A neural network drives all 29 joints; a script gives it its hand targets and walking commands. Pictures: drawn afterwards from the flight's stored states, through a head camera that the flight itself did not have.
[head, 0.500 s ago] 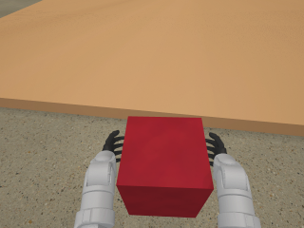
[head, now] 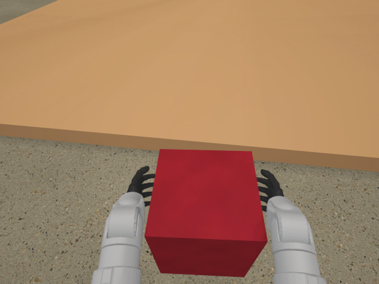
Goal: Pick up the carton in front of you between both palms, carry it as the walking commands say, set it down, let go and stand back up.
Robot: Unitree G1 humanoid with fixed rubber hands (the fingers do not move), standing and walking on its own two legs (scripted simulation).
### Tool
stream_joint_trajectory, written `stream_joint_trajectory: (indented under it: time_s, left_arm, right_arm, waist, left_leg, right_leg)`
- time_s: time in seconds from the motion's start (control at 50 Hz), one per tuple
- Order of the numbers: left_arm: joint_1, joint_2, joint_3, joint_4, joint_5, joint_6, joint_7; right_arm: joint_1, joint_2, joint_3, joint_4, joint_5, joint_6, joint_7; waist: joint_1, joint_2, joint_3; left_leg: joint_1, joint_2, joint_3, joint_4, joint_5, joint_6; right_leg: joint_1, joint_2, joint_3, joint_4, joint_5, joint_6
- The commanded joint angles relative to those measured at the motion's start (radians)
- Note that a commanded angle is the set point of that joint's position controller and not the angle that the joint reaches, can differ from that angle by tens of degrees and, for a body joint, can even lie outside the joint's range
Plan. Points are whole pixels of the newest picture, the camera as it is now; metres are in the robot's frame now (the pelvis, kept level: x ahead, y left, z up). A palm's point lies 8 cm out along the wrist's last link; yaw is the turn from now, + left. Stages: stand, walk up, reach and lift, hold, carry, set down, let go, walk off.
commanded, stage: carry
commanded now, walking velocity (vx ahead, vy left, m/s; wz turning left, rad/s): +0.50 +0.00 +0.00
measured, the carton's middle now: (203, 215) +0.29 +0.00 -0.03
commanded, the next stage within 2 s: none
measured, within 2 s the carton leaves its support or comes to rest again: neither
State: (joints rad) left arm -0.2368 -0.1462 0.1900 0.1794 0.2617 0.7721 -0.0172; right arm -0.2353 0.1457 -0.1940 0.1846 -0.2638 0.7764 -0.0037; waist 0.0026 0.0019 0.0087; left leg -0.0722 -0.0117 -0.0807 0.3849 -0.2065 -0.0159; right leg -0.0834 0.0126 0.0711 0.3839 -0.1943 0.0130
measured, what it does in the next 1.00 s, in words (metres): walks ahead: right foot, then left foot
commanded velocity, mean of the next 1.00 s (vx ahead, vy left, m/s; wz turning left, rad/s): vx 0.50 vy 0.00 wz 0.00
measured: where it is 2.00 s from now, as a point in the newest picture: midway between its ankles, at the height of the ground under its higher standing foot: (192, 191)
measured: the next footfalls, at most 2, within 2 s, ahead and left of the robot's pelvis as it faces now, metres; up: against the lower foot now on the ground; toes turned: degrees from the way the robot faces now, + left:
right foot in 0.44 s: +0.21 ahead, -0.09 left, +0.00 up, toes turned -9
left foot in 0.84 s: +0.52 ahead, +0.15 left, +0.00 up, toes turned +14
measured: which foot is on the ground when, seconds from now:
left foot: down 0.00-0.44, up 0.46-0.82, down 0.84-1.00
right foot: down 0.00-0.20, up 0.22-0.42, down 0.44-0.84, up 0.86-1.00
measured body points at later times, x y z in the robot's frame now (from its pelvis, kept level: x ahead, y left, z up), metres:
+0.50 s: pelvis +0.15 +0.00 -0.01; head +0.13 +0.00 +0.44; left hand +0.41 +0.15 +0.08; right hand +0.41 -0.15 +0.08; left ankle +0.03 +0.12 -0.71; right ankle +0.17 -0.08 -0.75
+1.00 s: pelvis +0.45 +0.07 +0.00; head +0.45 +0.08 +0.45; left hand +0.69 +0.21 +0.06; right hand +0.68 -0.09 +0.06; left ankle +0.48 +0.14 -0.74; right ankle +0.35 -0.06 -0.65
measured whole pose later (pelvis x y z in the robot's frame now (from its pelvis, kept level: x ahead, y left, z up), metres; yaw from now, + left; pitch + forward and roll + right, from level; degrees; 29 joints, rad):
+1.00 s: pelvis +0.45 +0.07 +0.00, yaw -1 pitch +4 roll +0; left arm 0.09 -0.14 0.04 -0.50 0.00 1.12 0.15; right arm 0.11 0.14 -0.05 -0.49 0.00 1.10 -0.17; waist -0.03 -0.02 -0.10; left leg -0.34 0.04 0.26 0.44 -0.18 0.08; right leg -0.46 -0.09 -0.07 1.14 -0.33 -0.02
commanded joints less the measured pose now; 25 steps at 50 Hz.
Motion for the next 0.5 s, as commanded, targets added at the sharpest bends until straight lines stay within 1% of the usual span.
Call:
stream_joint_trajectory:
  time_s: [0.0,0.02,0.04,0.08,0.1,0.12,0.14,0.16,0.18,0.2,0.22,0.24,0.26,0.28,0.3,0.32,0.34,0.36,0.38,0.4,0.42,0.44,0.46,0.48]
  left_arm:
    - [-0.485,-0.908,-0.558,-0.070,-0.273,-0.027,-0.202]
    - [-0.503,-0.915,-0.581,-0.097,-0.284,-0.024,-0.199]
    - [-0.510,-0.918,-0.600,-0.124,-0.294,-0.019,-0.193]
    - [-0.475,-0.910,-0.633,-0.175,-0.316,0.000,-0.176]
    - [-0.448,-0.910,-0.658,-0.206,-0.325,0.016,-0.164]
    - [-0.432,-0.902,-0.678,-0.247,-0.331,0.035,-0.152]
    - [-0.436,-0.895,-0.698,-0.293,-0.339,0.056,-0.142]
    - [-0.443,-0.894,-0.718,-0.336,-0.352,0.078,-0.134]
    - [-0.448,-0.889,-0.736,-0.377,-0.365,0.101,-0.126]
    - [-0.444,-0.877,-0.748,-0.406,-0.381,0.127,-0.117]
    - [-0.453,-0.864,-0.773,-0.446,-0.399,0.152,-0.109]
    - [-0.440,-0.863,-0.793,-0.469,-0.418,0.173,-0.100]
    - [-0.406,-0.863,-0.799,-0.487,-0.430,0.192,-0.089]
    - [-0.365,-0.857,-0.803,-0.517,-0.437,0.210,-0.076]
    - [-0.328,-0.854,-0.801,-0.546,-0.443,0.230,-0.061]
    - [-0.282,-0.846,-0.798,-0.577,-0.444,0.250,-0.043]
    - [-0.240,-0.833,-0.787,-0.603,-0.438,0.270,-0.022]
    - [-0.194,-0.818,-0.771,-0.625,-0.429,0.288,-0.001]
    - [-0.147,-0.804,-0.751,-0.645,-0.419,0.306,0.020]
    - [-0.112,-0.787,-0.729,-0.669,-0.410,0.322,0.041]
    - [-0.064,-0.768,-0.703,-0.686,-0.399,0.337,0.063]
    - [-0.027,-0.732,-0.677,-0.709,-0.384,0.350,0.086]
    - [-0.038,-0.713,-0.655,-0.712,-0.372,0.358,0.110]
    - [-0.066,-0.704,-0.635,-0.740,-0.374,0.363,0.131]
  right_arm:
    - [-0.520,0.897,0.573,-0.099,0.294,-0.036,0.224]
    - [-0.539,0.901,0.597,-0.126,0.309,-0.032,0.222]
    - [-0.554,0.905,0.622,-0.152,0.320,-0.027,0.219]
    - [-0.552,0.909,0.667,-0.200,0.354,-0.006,0.212]
    - [-0.542,0.908,0.696,-0.234,0.374,0.009,0.207]
    - [-0.534,0.907,0.724,-0.267,0.391,0.027,0.201]
    - [-0.528,0.904,0.740,-0.298,0.402,0.045,0.194]
    - [-0.521,0.901,0.748,-0.327,0.409,0.066,0.186]
    - [-0.487,0.890,0.747,-0.343,0.409,0.088,0.174]
    - [-0.438,0.873,0.742,-0.358,0.400,0.111,0.160]
    - [-0.397,0.860,0.736,-0.384,0.392,0.133,0.142]
    - [-0.377,0.848,0.730,-0.427,0.388,0.156,0.123]
    - [-0.354,0.842,0.730,-0.470,0.390,0.178,0.104]
    - [-0.329,0.835,0.739,-0.521,0.396,0.199,0.087]
    - [-0.303,0.832,0.747,-0.563,0.403,0.219,0.071]
    - [-0.262,0.823,0.751,-0.601,0.410,0.240,0.055]
    - [-0.224,0.810,0.752,-0.633,0.415,0.261,0.039]
    - [-0.191,0.795,0.748,-0.660,0.418,0.281,0.022]
    - [-0.165,0.778,0.743,-0.686,0.421,0.299,0.006]
    - [-0.127,0.759,0.740,-0.711,0.426,0.315,-0.012]
    - [-0.103,0.735,0.735,-0.734,0.432,0.331,-0.030]
    - [-0.099,0.710,0.731,-0.776,0.441,0.350,-0.047]
    - [-0.152,0.679,0.738,-0.823,0.454,0.367,-0.063]
    - [-0.189,0.669,0.739,-0.833,0.472,0.375,-0.078]
  waist:
    - [0.001,-0.024,-0.217]
    - [-0.001,-0.042,-0.187]
    - [0.000,-0.063,-0.175]
    - [0.011,-0.130,-0.250]
    - [0.008,-0.147,-0.277]
    - [0.005,-0.138,-0.293]
    - [0.001,-0.123,-0.298]
    - [-0.003,-0.068,-0.281]
    - [-0.013,0.082,-0.258]
    - [-0.027,0.246,-0.227]
    - [-0.032,0.272,-0.175]
    - [-0.032,0.200,-0.185]
    - [-0.030,0.145,-0.228]
    - [-0.029,0.129,-0.265]
    - [-0.028,0.144,-0.290]
    - [-0.028,0.165,-0.302]
    - [-0.028,0.177,-0.306]
    - [-0.023,0.172,-0.304]
    - [-0.012,0.145,-0.309]
    - [-0.011,0.102,-0.335]
    - [0.002,0.032,-0.378]
    - [0.023,-0.189,-0.401]
    - [0.026,-0.263,-0.335]
    - [0.024,-0.174,-0.293]
  left_leg:
    - [-0.159,0.075,-0.003,-0.020,-0.391,0.018]
    - [-0.228,0.062,0.003,0.005,-0.485,0.015]
    - [-0.264,0.051,0.029,0.057,-0.428,0.011]
    - [-0.279,0.007,0.122,0.199,-0.210,-0.005]
    - [-0.260,0.003,0.142,0.174,-0.184,-0.003]
    - [-0.216,0.003,0.155,0.116,-0.184,0.006]
    - [-0.159,0.004,0.157,0.050,-0.213,0.015]
    - [-0.091,0.041,0.102,-0.008,-0.256,0.025]
    - [-0.022,0.163,-0.091,-0.099,-0.360,0.067]
    - [0.079,0.299,-0.322,-0.207,-0.385,0.132]
    - [0.138,0.376,-0.433,-0.220,-0.224,0.201]
    - [0.166,0.372,-0.398,-0.195,-0.078,0.224]
    - [0.194,0.353,-0.320,-0.169,0.013,0.214]
    - [0.202,0.324,-0.237,-0.150,0.077,0.191]
    - [0.188,0.294,-0.164,-0.137,0.136,0.170]
    - [0.167,0.270,-0.108,-0.130,0.157,0.155]
    - [0.139,0.255,-0.067,-0.122,0.153,0.147]
    - [0.090,0.237,-0.021,-0.100,0.128,0.137]
    - [-0.002,0.211,0.038,-0.043,0.075,0.117]
    - [-0.141,0.189,0.090,0.045,0.070,0.092]
    - [-0.309,0.166,0.142,0.181,0.017,0.060]
    - [-0.546,0.091,0.222,0.465,-0.185,0.010]
    - [-0.745,0.036,0.188,0.621,-0.313,0.018]
    - [-0.769,0.107,0.113,0.723,-0.322,0.035]
  right_leg:
    - [-0.098,-0.098,0.031,-0.067,-0.436,-0.030]
    - [-0.124,-0.106,0.061,-0.086,-0.554,-0.039]
    - [-0.123,-0.130,0.090,-0.097,-0.537,-0.052]
    - [-0.080,-0.199,0.175,-0.135,-0.440,-0.099]
    - [-0.087,-0.221,0.193,-0.135,-0.412,-0.120]
    - [-0.115,-0.215,0.168,-0.122,-0.417,-0.123]
    - [-0.163,-0.194,0.122,-0.092,-0.454,-0.112]
    - [-0.243,-0.149,0.049,-0.023,-0.451,-0.085]
    - [-0.367,-0.085,-0.056,0.153,-0.382,-0.042]
    - [-0.548,-0.022,-0.160,0.359,-0.300,-0.004]
    - [-0.683,-0.039,-0.162,0.381,-0.319,-0.009]
    - [-0.700,-0.063,-0.140,0.394,-0.328,-0.015]
    - [-0.677,-0.066,-0.143,0.360,-0.320,-0.017]
    - [-0.631,-0.050,-0.168,0.316,-0.272,-0.017]
    - [-0.573,-0.028,-0.198,0.275,-0.216,-0.014]
    - [-0.521,-0.014,-0.222,0.232,-0.177,-0.011]
    - [-0.467,-0.003,-0.243,0.181,-0.148,-0.009]
    - [-0.386,0.009,-0.270,0.107,-0.098,-0.006]
    - [-0.232,0.022,-0.302,0.007,-0.015,-0.005]
    - [-0.015,0.011,-0.294,-0.031,0.017,-0.015]
    - [0.206,-0.085,-0.188,-0.032,-0.034,-0.038]
    - [0.346,-0.348,0.210,-0.146,-0.294,-0.128]
    - [0.354,-0.496,0.470,-0.190,-0.275,-0.249]
    - [0.269,-0.502,0.462,-0.182,-0.229,-0.280]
